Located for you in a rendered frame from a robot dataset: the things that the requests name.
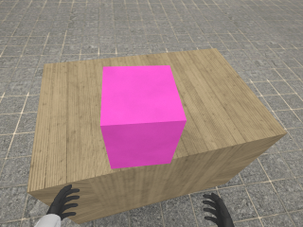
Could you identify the robot left forearm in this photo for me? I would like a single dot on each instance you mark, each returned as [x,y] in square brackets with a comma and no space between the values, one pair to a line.
[49,220]

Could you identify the pedestal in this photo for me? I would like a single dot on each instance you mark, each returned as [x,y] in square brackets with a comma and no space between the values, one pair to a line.
[227,128]

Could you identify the right robot hand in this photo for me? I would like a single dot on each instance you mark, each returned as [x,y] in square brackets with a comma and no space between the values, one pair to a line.
[223,218]

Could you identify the left robot hand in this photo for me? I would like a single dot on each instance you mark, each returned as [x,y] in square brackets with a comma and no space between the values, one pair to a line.
[59,204]

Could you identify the carton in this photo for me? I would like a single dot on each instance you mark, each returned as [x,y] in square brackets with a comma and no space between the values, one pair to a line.
[141,115]

